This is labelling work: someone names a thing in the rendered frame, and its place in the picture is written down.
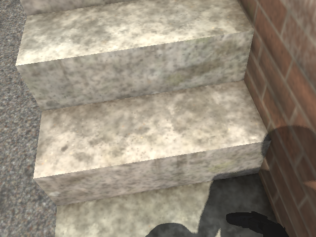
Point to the right robot hand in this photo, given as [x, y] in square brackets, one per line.
[256, 222]

